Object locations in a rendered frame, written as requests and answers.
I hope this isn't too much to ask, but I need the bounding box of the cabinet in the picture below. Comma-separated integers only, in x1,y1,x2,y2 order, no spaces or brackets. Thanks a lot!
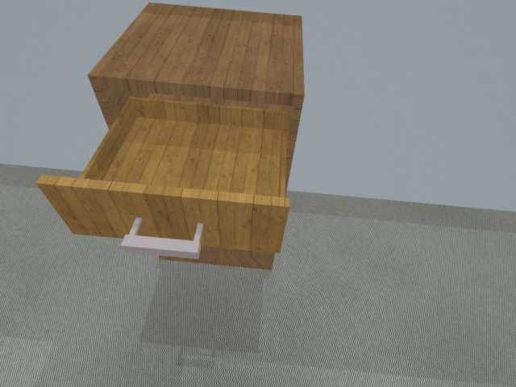
88,2,305,270

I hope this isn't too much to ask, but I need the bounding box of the drawer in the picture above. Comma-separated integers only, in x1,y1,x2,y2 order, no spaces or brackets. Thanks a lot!
36,97,289,253

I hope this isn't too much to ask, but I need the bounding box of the handle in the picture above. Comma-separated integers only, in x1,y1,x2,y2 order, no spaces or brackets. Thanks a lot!
121,217,203,259

